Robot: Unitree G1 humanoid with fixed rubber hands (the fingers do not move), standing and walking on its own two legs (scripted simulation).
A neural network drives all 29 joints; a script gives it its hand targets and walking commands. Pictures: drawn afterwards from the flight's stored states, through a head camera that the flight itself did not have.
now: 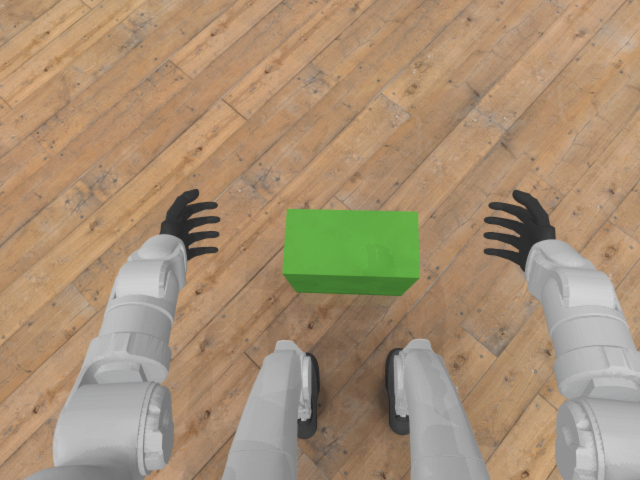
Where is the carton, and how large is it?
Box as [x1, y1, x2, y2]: [282, 209, 419, 295]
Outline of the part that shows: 287,209 282,273 297,292 401,295 419,277 417,212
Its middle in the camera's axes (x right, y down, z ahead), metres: +0.07 +0.04 +0.96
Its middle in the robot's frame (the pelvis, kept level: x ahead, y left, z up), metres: +0.48 +0.00 -0.53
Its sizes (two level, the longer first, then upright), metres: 0.287 0.146 0.268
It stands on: the floor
